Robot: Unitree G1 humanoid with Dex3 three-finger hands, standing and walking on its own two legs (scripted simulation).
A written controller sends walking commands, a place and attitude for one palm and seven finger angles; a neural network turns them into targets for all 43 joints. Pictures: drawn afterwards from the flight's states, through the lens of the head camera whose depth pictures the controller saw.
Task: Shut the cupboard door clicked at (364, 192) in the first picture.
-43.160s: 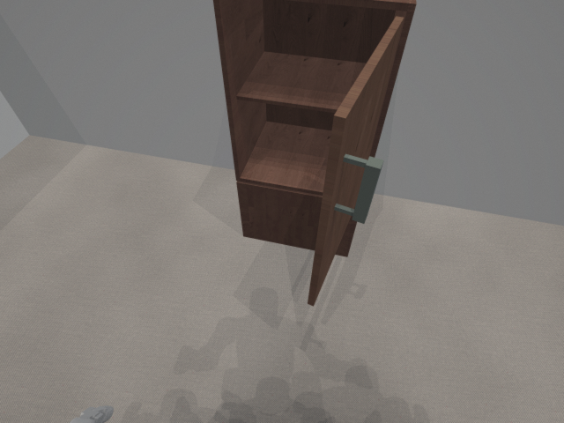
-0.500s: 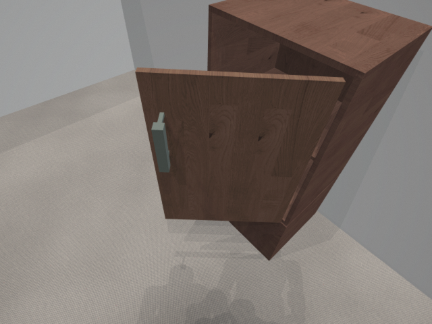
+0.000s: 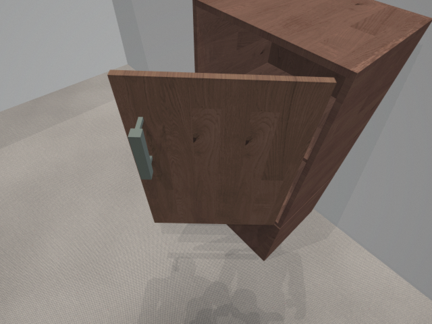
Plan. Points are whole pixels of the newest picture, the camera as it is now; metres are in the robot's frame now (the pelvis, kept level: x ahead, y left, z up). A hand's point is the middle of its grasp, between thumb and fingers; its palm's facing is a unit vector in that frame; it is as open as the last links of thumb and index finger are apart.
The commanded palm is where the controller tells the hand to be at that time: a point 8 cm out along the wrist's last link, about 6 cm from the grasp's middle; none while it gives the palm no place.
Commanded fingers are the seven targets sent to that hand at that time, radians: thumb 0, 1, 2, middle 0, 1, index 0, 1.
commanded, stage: come to a stop and stand still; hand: left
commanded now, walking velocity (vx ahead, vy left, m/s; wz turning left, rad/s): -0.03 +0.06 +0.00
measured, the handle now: (143, 148) +0.46 +0.20 +0.03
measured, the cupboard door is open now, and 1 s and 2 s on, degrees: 47 47 47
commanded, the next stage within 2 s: look again from close up in 1.66 s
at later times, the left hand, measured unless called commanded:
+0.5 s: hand out of the picture -0.03 +0.26 -0.17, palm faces +0.03 -0.96 -0.27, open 7.4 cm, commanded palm none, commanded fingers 0.00 0.90 0.90 -0.20 -0.30 -0.20 -0.30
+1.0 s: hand out of the picture -0.11 +0.28 -0.20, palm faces +0.08 -0.98 -0.20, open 7.4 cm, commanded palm none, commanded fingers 0.00 0.90 0.90 -0.20 -0.30 -0.20 -0.30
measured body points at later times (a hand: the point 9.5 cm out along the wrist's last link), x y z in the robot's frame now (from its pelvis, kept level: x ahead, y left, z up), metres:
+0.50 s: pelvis -0.08 +0.06 -0.01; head -0.09 +0.06 +0.44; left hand -0.03 +0.31 -0.15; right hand -0.01 -0.18 -0.15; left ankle -0.01 +0.12 -0.74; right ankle -0.03 -0.10 -0.73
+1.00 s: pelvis -0.14 +0.08 -0.02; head -0.16 +0.11 +0.43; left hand -0.12 +0.33 -0.18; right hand -0.10 -0.20 -0.14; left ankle -0.01 +0.12 -0.74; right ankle -0.09 -0.08 -0.69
